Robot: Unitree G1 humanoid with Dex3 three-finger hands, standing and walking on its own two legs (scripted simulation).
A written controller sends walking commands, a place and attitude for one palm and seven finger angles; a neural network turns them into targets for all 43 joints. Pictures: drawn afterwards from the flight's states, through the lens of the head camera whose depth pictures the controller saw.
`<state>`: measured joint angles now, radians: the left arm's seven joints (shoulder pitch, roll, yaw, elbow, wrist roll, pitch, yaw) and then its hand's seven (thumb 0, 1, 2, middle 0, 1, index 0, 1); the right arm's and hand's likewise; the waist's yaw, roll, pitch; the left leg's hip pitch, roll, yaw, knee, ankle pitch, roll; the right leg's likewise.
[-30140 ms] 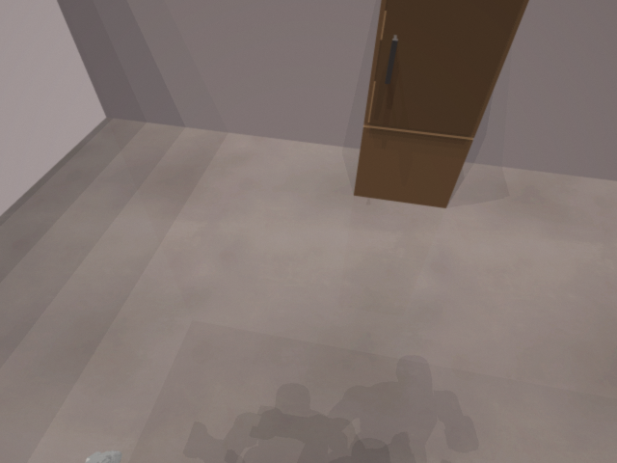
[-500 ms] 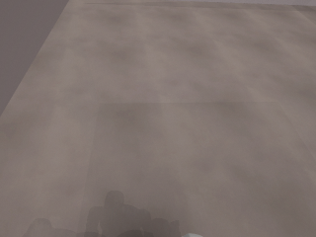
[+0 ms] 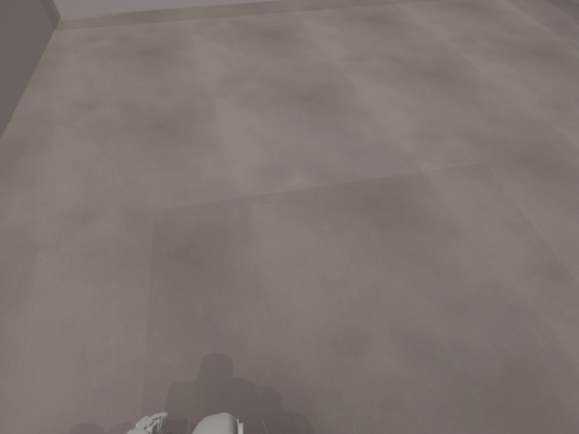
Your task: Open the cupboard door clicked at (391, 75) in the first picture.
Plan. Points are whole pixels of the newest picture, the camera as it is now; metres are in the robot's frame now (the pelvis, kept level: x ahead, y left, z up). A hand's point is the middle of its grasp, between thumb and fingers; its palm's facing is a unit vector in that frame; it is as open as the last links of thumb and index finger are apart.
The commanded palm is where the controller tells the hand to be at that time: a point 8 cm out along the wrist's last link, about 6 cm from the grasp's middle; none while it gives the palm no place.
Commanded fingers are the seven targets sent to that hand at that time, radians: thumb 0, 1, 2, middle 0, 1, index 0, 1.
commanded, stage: turn to face it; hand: left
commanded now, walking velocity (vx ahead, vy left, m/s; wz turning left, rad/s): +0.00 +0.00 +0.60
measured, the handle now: out of the picture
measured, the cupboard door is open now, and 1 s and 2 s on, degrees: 42 42 42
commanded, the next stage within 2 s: none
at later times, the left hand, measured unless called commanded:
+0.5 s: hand out of the picture +0.13 +0.24 -0.17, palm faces +0.28 -0.93 -0.26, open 7.4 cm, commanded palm none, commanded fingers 0.00 0.90 0.90 -0.20 -0.30 -0.20 -0.30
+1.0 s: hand out of the picture +0.03 +0.15 -0.18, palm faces +0.60 -0.76 -0.24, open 7.4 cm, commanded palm none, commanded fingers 0.00 0.90 0.90 -0.20 -0.30 -0.20 -0.30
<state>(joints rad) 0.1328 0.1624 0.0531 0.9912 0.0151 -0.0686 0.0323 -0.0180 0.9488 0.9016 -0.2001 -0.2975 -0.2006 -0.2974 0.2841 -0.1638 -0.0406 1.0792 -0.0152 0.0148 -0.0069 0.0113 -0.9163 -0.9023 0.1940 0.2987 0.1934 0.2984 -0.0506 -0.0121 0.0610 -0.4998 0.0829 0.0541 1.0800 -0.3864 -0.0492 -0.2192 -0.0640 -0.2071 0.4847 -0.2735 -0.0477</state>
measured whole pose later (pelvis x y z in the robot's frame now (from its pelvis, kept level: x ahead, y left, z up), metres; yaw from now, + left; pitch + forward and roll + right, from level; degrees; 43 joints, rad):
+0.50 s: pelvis +0.09 +0.01 -0.01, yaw +15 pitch +3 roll -1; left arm 0.14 0.25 0.08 0.91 0.03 0.04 0.01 0.01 0.91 0.90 -0.20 -0.30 -0.20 -0.30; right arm 0.17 -0.23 -0.06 0.91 -0.03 0.02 0.01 0.01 -0.91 -0.90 0.20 0.30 0.20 0.30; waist -0.01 0.00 0.07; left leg -0.39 -0.01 -0.02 0.52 -0.18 0.03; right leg -0.48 -0.06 0.01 0.95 -0.42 0.09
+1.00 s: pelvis +0.13 -0.03 -0.02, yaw +37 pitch +1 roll +2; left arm 0.29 0.22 0.05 0.92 0.03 0.00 0.02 0.00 0.90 0.90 -0.20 -0.30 -0.20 -0.30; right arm 0.04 -0.25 -0.06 0.89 -0.02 0.06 0.04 0.01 -0.91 -0.90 0.19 0.30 0.19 0.30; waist 0.02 -0.06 0.12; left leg -0.32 -0.01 0.11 0.62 -0.32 -0.02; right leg -0.20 -0.16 -0.26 0.66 -0.45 0.02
